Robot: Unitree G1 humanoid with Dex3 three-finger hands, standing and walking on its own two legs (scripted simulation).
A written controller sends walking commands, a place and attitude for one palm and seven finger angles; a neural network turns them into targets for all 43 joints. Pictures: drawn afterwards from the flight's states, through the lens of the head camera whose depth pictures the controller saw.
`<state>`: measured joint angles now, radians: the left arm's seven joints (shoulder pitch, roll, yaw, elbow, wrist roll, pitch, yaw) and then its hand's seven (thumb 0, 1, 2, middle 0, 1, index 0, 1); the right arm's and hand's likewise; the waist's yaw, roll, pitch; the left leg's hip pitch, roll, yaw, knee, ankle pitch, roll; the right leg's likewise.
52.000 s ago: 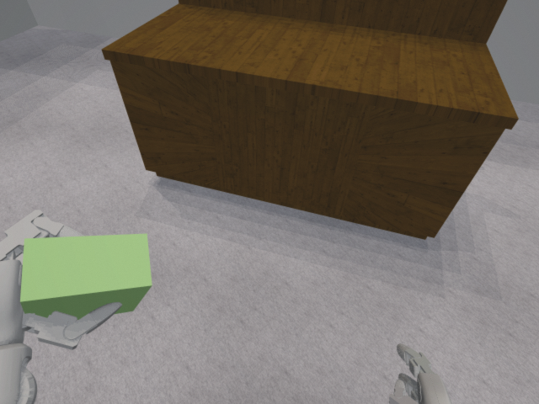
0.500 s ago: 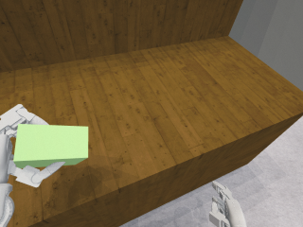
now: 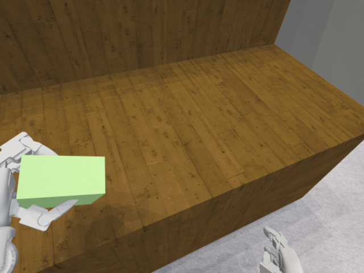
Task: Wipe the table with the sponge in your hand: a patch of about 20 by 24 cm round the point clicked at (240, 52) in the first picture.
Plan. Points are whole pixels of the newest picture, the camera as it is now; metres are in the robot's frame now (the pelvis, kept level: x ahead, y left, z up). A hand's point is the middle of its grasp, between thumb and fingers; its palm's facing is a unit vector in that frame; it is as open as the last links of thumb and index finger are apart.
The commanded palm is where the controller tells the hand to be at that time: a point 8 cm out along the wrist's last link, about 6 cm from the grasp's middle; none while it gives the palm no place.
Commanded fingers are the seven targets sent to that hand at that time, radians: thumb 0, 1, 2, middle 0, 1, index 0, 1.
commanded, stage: look again from close up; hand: left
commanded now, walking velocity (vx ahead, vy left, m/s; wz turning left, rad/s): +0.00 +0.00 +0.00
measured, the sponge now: (73, 183) +0.23 +0.22 +0.13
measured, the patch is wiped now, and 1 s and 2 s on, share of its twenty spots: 0.00 0.00 0.00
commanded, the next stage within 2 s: come to a stop and stand still in 0.18 s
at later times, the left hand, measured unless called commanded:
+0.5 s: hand (62, 178) +0.22 +0.22 +0.15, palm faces +0.35 -0.86 -0.38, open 9.8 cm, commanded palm +0.17 +0.26 +0.17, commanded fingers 0.00 0.10 1.30 -1.20 -1.60 -1.20 -1.60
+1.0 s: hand (40, 166) +0.24 +0.26 +0.16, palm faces +0.40 -0.85 -0.35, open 9.8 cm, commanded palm +0.17 +0.29 +0.17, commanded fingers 0.00 0.10 1.30 -1.20 -1.60 -1.20 -1.60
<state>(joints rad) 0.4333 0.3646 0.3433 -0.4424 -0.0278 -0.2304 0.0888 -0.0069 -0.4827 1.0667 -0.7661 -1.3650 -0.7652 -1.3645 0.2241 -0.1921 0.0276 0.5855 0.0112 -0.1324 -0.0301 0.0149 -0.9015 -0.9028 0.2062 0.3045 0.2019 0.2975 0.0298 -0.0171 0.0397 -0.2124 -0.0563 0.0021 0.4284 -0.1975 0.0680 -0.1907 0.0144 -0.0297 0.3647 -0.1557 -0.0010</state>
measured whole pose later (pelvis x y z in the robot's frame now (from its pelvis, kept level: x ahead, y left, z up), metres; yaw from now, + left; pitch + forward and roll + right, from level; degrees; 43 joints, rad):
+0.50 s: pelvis +0.01 -0.02 +0.00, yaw +0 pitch +0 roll -1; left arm 0.46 0.36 0.33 -0.45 -0.04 -0.19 0.10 -0.01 -0.48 1.07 -0.77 -1.37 -0.77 -1.36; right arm 0.20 -0.22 0.01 0.59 0.02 -0.13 -0.04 0.02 -0.90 -0.90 0.21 0.30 0.20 0.30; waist 0.02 -0.01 0.02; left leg -0.22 -0.03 0.00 0.43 -0.21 0.04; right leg -0.19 0.04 -0.03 0.34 -0.15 -0.03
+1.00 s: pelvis +0.02 +0.01 +0.00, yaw +0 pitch +0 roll -1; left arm 0.37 0.39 0.38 -0.44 -0.05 -0.28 0.08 -0.01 -0.48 1.07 -0.77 -1.36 -0.77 -1.36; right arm 0.21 -0.19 0.03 0.60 0.01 -0.18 -0.01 0.02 -0.90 -0.90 0.21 0.30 0.20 0.30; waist 0.05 -0.05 0.07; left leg -0.22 -0.06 0.00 0.47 -0.24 0.08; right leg -0.21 0.01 -0.03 0.41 -0.20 0.01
